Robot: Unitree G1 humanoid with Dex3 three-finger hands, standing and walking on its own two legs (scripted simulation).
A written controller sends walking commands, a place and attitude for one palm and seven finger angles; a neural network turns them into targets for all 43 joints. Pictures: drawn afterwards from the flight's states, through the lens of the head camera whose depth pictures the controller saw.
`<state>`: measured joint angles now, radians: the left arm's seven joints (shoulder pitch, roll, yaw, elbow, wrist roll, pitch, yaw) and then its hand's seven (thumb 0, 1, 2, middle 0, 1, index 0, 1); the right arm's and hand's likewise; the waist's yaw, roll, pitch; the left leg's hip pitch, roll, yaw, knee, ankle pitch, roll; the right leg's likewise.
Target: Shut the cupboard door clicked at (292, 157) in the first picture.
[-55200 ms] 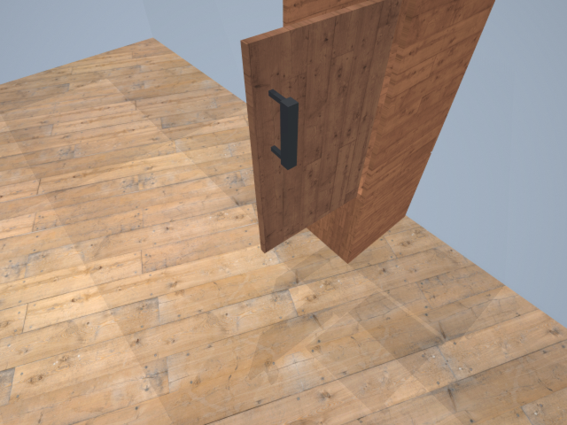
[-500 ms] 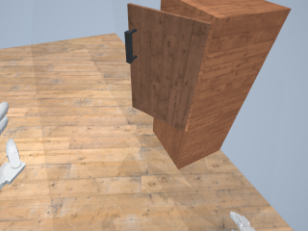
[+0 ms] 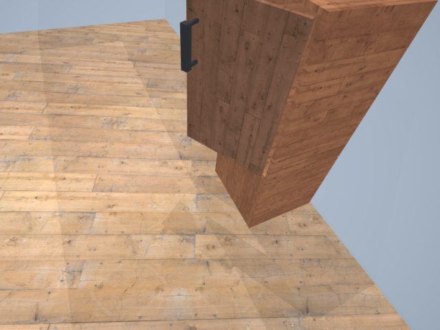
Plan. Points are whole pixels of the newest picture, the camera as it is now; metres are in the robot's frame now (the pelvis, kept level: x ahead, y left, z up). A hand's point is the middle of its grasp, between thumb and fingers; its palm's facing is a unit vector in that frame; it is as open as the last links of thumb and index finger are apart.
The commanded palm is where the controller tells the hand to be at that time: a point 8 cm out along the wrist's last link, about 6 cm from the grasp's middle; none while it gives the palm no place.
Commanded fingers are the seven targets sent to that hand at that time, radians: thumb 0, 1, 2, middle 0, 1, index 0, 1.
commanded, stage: let the arm hang, fingers relaxed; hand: left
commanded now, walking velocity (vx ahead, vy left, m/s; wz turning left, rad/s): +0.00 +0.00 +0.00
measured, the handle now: (190, 45) +0.87 +0.16 +0.08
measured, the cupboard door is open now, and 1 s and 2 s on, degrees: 30 30 30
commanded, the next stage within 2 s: look to check the result in 0.64 s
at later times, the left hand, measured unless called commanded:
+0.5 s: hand out of the picture +0.05 +0.17 -0.17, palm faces -0.02 -0.97 -0.23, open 7.3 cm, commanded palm none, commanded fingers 0.00 0.90 0.90 -0.20 -0.30 -0.20 -0.30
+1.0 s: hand out of the picture +0.02 +0.14 -0.17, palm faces +0.01 -0.98 -0.18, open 7.3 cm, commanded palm none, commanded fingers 0.00 0.90 0.90 -0.20 -0.30 -0.20 -0.30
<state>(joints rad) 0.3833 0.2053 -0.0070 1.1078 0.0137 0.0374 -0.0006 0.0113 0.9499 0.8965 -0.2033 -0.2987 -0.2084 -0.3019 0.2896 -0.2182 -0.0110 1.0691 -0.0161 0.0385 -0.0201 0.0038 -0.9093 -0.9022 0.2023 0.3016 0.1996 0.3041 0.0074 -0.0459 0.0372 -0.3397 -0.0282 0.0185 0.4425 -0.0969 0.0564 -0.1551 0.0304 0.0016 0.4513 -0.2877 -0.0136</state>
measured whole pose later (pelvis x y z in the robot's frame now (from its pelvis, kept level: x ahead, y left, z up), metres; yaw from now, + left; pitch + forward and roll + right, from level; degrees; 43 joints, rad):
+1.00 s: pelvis +0.05 -0.03 +0.01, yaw -1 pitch -1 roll +0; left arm 0.33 0.14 -0.01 1.16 0.00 0.00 0.04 0.00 0.91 0.90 -0.20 -0.30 -0.20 -0.30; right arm 0.26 -0.14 0.01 1.15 -0.01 0.02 -0.04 0.00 -0.92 -0.90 0.20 0.30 0.20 0.30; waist -0.01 0.00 0.04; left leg -0.23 -0.01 0.03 0.40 -0.15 0.02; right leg -0.03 0.05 0.02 0.36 -0.31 -0.04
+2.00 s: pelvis +0.03 -0.03 +0.00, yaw +17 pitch +2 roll -2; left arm 0.12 0.25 0.07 0.88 0.02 0.04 0.02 0.00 0.91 0.90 -0.20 -0.30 -0.20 -0.30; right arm 0.20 -0.22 -0.06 0.94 -0.03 0.05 0.00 0.00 -0.91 -0.90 0.20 0.30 0.20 0.30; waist -0.03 0.02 0.08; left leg -0.38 -0.05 -0.08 0.46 -0.11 0.04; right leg -0.42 -0.03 0.02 0.89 -0.42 0.04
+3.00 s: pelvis +0.08 -0.09 +0.00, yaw +58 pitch +0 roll +2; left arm 0.22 0.18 0.05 0.87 0.03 0.01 0.02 0.00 0.90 0.90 -0.20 -0.30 -0.21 -0.30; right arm 0.16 -0.22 -0.08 0.90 -0.02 0.09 0.03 0.00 -0.91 -0.90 0.20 0.30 0.20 0.30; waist -0.01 -0.02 0.10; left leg -0.39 0.01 0.05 0.88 -0.48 -0.04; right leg -0.27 -0.15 -0.22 0.59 -0.31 -0.01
